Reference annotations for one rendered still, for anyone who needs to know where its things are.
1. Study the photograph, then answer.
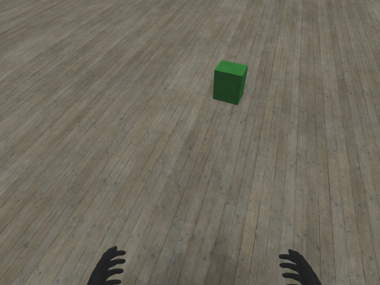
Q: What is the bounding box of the robot right hand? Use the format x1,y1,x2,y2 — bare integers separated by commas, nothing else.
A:
279,249,322,285

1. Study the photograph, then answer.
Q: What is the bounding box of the carton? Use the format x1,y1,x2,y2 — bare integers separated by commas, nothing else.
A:
213,60,248,105

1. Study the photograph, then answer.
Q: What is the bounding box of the robot left hand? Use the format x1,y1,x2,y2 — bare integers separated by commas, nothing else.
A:
87,246,126,285

